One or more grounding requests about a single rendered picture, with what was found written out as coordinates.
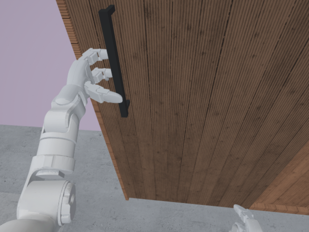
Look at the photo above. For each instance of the right robot hand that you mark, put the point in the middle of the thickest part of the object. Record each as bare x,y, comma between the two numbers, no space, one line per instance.
251,225

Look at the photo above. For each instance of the handle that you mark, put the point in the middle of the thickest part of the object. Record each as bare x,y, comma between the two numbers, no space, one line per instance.
110,42

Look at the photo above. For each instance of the left robot upper arm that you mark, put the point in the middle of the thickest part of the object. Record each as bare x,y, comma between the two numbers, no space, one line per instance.
45,207

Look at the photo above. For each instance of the left robot hand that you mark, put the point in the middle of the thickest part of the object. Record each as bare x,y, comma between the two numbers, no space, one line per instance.
81,75

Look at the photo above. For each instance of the wardrobe door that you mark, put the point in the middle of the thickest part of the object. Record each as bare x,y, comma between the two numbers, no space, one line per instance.
218,90
291,186

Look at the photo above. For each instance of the robot left forearm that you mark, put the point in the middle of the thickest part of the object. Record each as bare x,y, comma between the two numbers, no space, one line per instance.
58,138

